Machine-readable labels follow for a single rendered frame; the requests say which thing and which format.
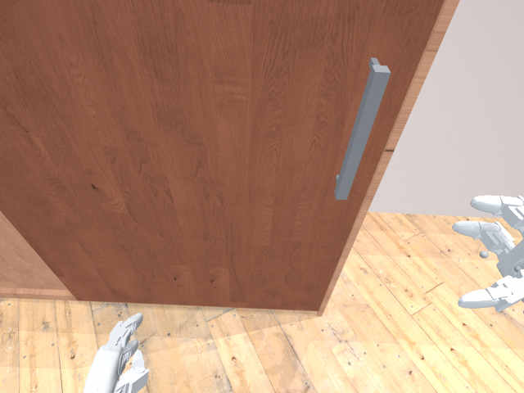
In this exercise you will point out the wardrobe door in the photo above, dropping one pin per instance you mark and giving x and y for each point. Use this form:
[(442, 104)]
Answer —
[(20, 265), (185, 152)]

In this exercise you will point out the robot right hand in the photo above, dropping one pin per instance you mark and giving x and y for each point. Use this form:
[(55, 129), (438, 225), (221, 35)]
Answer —
[(510, 289)]

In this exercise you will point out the robot left hand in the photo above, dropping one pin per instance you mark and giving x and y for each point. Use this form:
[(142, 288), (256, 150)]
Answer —
[(110, 360)]

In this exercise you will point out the handle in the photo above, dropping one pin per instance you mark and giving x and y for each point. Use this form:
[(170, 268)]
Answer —
[(372, 97)]

